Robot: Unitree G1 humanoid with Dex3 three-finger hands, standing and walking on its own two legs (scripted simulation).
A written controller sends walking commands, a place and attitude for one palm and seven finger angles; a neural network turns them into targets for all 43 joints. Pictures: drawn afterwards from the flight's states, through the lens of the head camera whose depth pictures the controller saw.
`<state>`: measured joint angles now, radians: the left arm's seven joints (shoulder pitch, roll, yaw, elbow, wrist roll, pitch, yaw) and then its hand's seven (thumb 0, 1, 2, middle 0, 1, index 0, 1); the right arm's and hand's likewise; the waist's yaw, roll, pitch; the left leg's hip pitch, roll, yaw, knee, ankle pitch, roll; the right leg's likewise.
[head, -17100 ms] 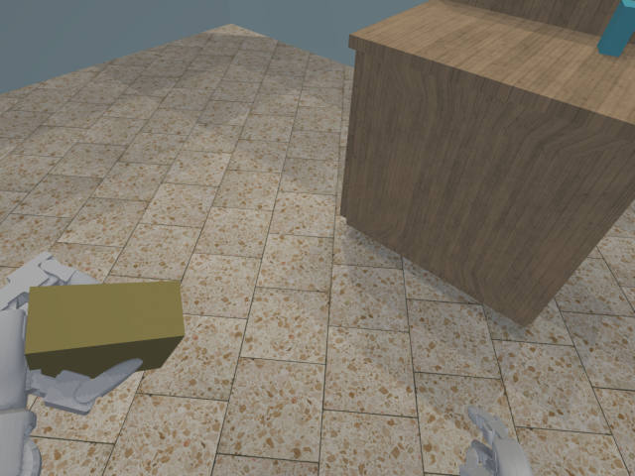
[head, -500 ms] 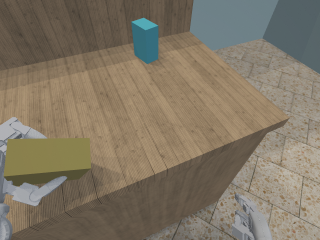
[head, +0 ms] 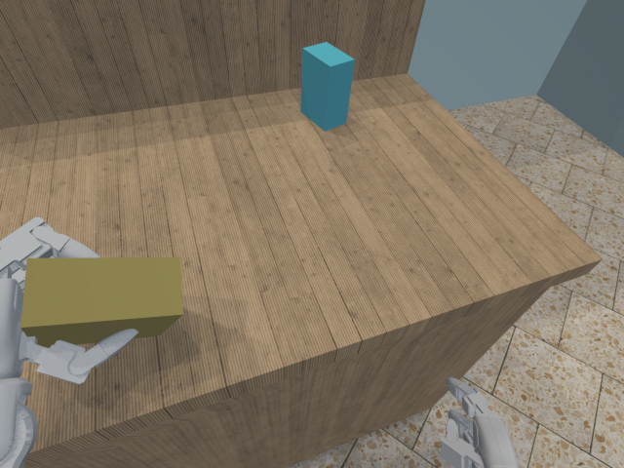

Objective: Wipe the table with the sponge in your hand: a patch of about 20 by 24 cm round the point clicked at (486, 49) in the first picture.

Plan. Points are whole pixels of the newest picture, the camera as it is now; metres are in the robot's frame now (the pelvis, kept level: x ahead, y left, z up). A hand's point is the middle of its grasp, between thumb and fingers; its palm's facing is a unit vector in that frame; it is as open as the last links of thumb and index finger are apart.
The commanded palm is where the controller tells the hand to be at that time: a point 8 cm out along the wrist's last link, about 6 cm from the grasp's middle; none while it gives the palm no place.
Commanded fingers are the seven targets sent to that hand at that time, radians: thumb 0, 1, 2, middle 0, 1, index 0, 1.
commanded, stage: come to a stop and stand still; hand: left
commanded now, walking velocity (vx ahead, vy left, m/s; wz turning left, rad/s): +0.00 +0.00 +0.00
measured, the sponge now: (127, 303) +0.23 +0.22 +0.14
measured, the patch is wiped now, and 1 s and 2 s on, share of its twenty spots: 0.00 0.00 0.00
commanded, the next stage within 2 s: look again from close up in 0.44 s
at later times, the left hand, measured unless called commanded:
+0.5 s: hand (82, 300) +0.22 +0.24 +0.16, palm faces +0.45 -0.82 -0.36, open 9.8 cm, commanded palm +0.16 +0.27 +0.18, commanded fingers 0.00 0.10 1.30 -1.20 -1.60 -1.20 -1.60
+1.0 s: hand (85, 298) +0.22 +0.24 +0.16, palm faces +0.42 -0.83 -0.36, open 9.8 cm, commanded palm +0.17 +0.27 +0.18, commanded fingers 0.00 0.10 1.30 -1.20 -1.60 -1.20 -1.60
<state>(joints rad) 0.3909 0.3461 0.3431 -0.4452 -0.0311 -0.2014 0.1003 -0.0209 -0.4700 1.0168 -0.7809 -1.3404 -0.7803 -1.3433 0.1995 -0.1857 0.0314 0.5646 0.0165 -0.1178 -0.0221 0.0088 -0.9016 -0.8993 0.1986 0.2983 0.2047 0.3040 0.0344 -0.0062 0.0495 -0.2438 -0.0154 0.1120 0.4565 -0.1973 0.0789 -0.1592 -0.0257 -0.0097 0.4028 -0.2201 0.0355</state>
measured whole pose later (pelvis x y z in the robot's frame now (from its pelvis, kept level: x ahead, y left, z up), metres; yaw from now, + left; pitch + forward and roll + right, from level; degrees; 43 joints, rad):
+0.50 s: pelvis +0.01 -0.02 +0.00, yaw +1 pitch -1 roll -2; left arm 0.39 0.33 0.36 -0.44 -0.03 -0.18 0.12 -0.01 -0.47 1.02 -0.78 -1.34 -0.78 -1.35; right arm 0.19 -0.21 0.01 0.57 0.02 -0.09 -0.03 0.01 -0.90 -0.90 0.20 0.30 0.20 0.30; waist 0.04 0.01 0.06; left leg -0.23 0.01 0.09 0.45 -0.20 0.06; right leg -0.13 0.00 -0.03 0.36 -0.21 0.02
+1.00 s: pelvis +0.01 -0.01 +0.00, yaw +1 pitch -1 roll -1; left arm 0.41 0.34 0.36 -0.47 -0.04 -0.17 0.11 -0.02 -0.46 1.02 -0.77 -1.35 -0.77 -1.35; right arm 0.18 -0.19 0.02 0.57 0.03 -0.08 -0.04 0.01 -0.90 -0.90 0.20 0.30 0.20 0.30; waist 0.04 -0.01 0.07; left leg -0.22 -0.01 0.09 0.43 -0.19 0.06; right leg -0.13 -0.02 -0.03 0.37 -0.22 0.02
